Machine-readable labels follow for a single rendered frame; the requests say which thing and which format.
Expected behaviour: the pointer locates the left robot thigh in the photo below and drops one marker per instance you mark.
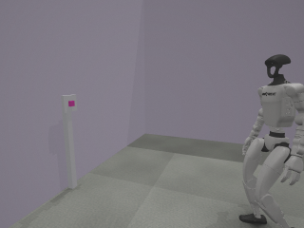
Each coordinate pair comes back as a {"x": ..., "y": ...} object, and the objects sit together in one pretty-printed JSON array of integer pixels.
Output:
[{"x": 271, "y": 170}]

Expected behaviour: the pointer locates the robot thigh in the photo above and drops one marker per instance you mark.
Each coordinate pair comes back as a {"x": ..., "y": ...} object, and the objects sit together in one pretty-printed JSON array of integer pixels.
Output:
[
  {"x": 251, "y": 161},
  {"x": 271, "y": 170}
]

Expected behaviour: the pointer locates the right robot hand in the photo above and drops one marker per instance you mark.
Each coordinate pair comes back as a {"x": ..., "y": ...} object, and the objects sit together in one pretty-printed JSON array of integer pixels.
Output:
[{"x": 247, "y": 142}]

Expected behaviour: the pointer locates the robot right forearm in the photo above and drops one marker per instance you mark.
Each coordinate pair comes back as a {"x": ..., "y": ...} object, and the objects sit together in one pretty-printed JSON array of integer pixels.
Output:
[{"x": 257, "y": 127}]

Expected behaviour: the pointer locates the right robot upper arm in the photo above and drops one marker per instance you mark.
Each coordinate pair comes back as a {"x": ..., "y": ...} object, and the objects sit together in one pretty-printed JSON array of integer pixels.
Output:
[{"x": 259, "y": 91}]

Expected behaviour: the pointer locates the button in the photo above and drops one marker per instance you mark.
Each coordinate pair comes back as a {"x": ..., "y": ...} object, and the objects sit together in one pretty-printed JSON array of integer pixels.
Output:
[{"x": 71, "y": 103}]

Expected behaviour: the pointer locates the left robot hand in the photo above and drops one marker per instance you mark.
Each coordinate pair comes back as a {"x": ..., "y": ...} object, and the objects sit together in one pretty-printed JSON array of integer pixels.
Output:
[{"x": 294, "y": 163}]

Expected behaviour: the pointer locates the panel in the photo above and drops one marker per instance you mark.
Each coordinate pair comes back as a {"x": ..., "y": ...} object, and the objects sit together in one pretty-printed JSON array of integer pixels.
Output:
[{"x": 68, "y": 137}]

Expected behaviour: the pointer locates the robot left forearm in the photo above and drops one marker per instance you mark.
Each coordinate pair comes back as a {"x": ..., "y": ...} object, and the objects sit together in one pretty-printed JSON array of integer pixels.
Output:
[{"x": 298, "y": 141}]

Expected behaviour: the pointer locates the right robot thigh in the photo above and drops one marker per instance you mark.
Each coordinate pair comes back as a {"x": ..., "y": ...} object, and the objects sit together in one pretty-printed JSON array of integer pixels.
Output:
[{"x": 251, "y": 161}]

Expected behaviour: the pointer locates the left robot upper arm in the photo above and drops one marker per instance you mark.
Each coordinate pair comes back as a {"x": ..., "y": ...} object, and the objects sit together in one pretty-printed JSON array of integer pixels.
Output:
[{"x": 296, "y": 92}]

